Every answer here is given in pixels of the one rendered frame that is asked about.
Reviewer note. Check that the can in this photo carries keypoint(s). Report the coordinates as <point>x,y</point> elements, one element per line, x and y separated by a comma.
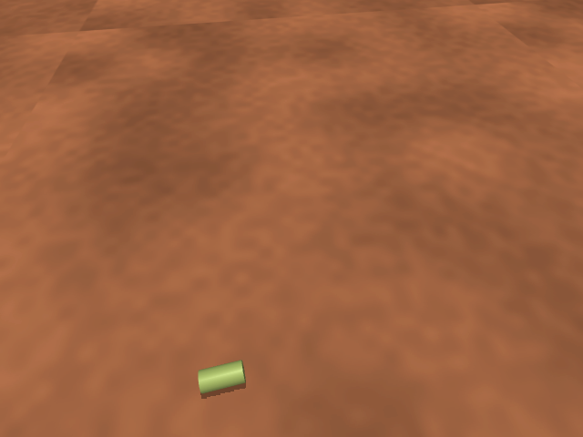
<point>221,376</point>

